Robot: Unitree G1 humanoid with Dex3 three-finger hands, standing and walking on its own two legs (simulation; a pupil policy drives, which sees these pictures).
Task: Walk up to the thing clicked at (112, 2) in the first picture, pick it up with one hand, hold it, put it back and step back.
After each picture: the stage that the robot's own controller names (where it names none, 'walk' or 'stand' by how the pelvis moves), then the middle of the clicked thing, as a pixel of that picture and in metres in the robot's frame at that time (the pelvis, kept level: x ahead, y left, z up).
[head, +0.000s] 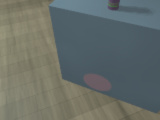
stand; out of the picture +0.90 -0.14 +0.07
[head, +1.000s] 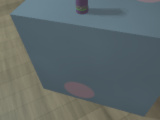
walk; (81, 1) +0.79 +0.09 +0.10
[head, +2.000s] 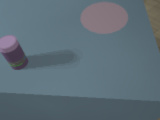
stand; (13, 53) +0.42 +0.29 +0.09
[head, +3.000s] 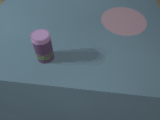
stand; (43, 47) +0.45 +0.19 +0.09
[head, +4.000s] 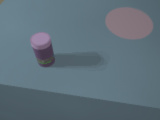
stand; (43, 50) +0.43 +0.18 +0.08
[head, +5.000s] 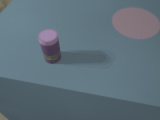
stand; (50, 47) +0.45 +0.17 +0.08
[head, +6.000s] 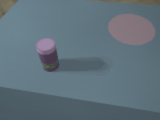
stand; (48, 55) +0.43 +0.17 +0.07
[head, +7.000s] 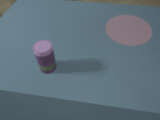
stand; (45, 57) +0.43 +0.18 +0.07
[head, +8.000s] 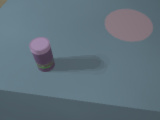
rise first; (43, 55) +0.42 +0.18 +0.07
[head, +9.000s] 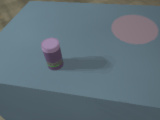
rise first; (53, 54) +0.44 +0.18 +0.07
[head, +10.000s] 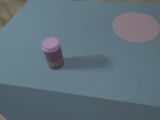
go down; (53, 54) +0.44 +0.18 +0.08
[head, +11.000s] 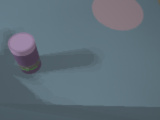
go down; (26, 54) +0.40 +0.17 +0.09
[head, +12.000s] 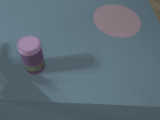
approach; (32, 56) +0.41 +0.17 +0.09
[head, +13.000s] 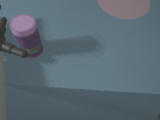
close in; (28, 37) +0.44 +0.17 +0.13
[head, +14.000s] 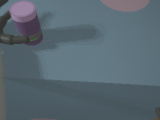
close; (28, 24) +0.47 +0.17 +0.14
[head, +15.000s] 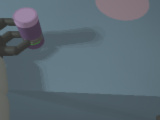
lift; (30, 29) +0.47 +0.17 +0.13
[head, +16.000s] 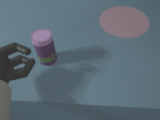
lift; (45, 48) +0.44 +0.15 +0.12
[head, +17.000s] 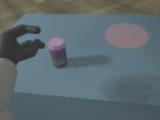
close; (58, 53) +0.49 +0.15 +0.09
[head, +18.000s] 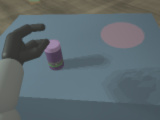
stand; (54, 55) +0.48 +0.16 +0.09
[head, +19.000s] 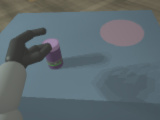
crouch; (53, 54) +0.48 +0.16 +0.08
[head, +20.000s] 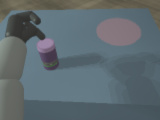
crouch; (48, 54) +0.47 +0.16 +0.08
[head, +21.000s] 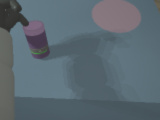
lower; (37, 40) +0.47 +0.16 +0.10
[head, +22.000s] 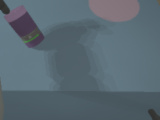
lower; (25, 27) +0.49 +0.17 +0.14
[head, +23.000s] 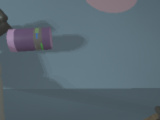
lower; (31, 39) +0.44 +0.14 +0.11
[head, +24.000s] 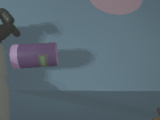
lower; (36, 55) +0.38 +0.13 +0.11
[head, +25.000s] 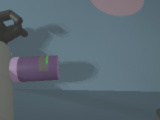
loosen; (36, 68) +0.34 +0.13 +0.11
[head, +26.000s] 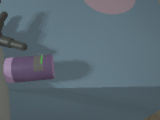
withdraw; (31, 68) +0.35 +0.13 +0.11
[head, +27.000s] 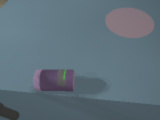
sink last; (55, 80) +0.32 +0.13 +0.09
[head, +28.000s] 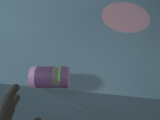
stand; (50, 77) +0.32 +0.14 +0.09
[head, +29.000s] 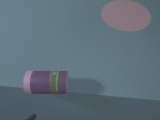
stand; (47, 82) +0.30 +0.14 +0.10
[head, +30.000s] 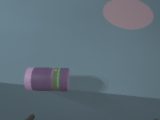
stand; (48, 79) +0.31 +0.13 +0.11
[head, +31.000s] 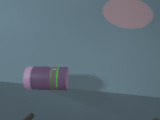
stand; (47, 78) +0.31 +0.14 +0.11
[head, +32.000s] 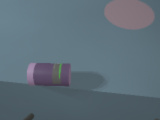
stand; (50, 74) +0.32 +0.13 +0.11
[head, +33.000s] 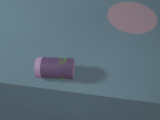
stand; (55, 68) +0.35 +0.13 +0.09
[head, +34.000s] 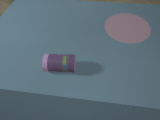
walk; (59, 63) +0.42 +0.13 +0.05
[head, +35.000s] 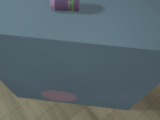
walk; (65, 2) +0.65 +0.12 +0.07
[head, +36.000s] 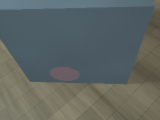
walk; out of the picture +0.99 +0.20 +0.06
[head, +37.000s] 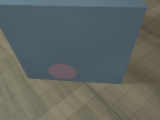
walk; out of the picture +1.12 +0.19 +0.06
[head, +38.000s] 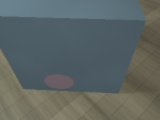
stand; out of the picture +1.11 +0.19 +0.05
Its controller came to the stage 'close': yes
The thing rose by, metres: 0.01
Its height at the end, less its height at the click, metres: -0.02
